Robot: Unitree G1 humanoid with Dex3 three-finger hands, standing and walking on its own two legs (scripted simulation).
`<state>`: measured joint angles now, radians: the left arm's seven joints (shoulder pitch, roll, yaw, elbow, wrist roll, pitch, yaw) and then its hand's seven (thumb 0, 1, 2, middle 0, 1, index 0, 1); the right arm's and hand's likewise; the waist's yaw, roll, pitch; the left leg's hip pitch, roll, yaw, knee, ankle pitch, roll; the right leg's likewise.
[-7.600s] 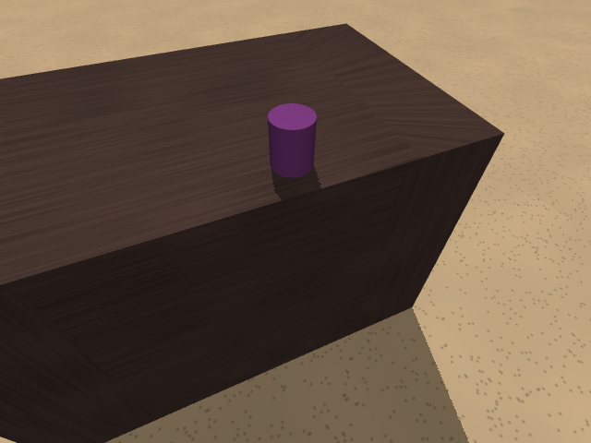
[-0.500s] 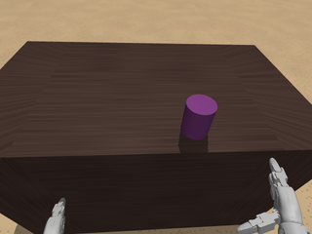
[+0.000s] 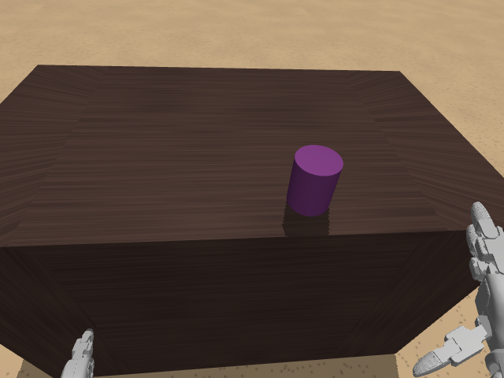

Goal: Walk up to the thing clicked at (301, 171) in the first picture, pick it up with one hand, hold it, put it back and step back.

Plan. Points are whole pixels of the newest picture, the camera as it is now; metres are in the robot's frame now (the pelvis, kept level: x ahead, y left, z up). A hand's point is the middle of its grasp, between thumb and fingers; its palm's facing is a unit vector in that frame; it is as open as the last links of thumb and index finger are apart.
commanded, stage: rise first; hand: right
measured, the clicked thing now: (312, 181) +0.45 -0.14 +0.08
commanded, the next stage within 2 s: go down in 0.70 s
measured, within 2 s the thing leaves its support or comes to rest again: neither
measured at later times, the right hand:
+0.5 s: hand (472, 280) +0.17 -0.23 +0.18, palm faces +0.36 +0.82 -0.44, open 17.7 cm
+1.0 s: hand (480, 269) +0.18 -0.24 +0.20, palm faces +0.40 +0.81 -0.42, open 17.6 cm
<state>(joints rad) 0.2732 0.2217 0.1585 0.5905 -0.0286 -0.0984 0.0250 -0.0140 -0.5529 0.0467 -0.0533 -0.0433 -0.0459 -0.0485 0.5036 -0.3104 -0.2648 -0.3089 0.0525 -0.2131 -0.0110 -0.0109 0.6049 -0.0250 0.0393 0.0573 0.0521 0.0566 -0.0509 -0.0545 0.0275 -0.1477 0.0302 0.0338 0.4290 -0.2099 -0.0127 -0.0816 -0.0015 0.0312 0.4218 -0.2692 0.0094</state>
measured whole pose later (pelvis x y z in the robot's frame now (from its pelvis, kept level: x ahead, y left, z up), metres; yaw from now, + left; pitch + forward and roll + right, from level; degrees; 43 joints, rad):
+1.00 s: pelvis -0.01 +0.01 +0.00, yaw +0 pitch -4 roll +0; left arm 0.22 0.20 0.20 0.72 -0.01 -0.13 0.02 -0.01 -0.54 0.06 -0.05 -0.05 -0.04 -0.05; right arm 0.39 -0.32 -0.41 -0.35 0.06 -0.40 0.04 -0.01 0.58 -0.03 0.06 0.05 0.07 0.05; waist -0.05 -0.05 0.02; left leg -0.17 0.03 0.04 0.46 -0.21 -0.01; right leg -0.11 0.00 0.04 0.44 -0.26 0.02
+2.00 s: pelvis +0.00 +0.00 +0.00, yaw +0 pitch +0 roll +0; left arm 0.20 0.24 0.03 0.73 -0.01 -0.19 0.18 -0.01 -0.54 0.06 -0.05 -0.05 -0.05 -0.05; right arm -0.31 -0.58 -0.53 0.38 0.26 0.04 0.47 -0.01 0.52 -0.02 0.07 0.04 0.07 0.04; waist -0.01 -0.04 -0.03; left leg -0.25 0.03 0.04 0.47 -0.22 -0.01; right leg -0.20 0.00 0.04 0.48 -0.28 0.01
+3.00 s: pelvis +0.00 +0.00 -0.01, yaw +0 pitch +6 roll +1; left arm 0.22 0.27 -0.06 0.71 -0.03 -0.21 0.22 -0.01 -0.55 0.07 -0.05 -0.05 -0.04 -0.05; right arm -0.63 -0.77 -0.54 0.86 0.23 0.09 0.59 -0.01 0.56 -0.03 0.06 0.04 0.06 0.04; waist 0.02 -0.03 -0.07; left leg -0.40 0.01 0.03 0.52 -0.22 0.00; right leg -0.34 -0.02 0.03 0.55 -0.31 0.02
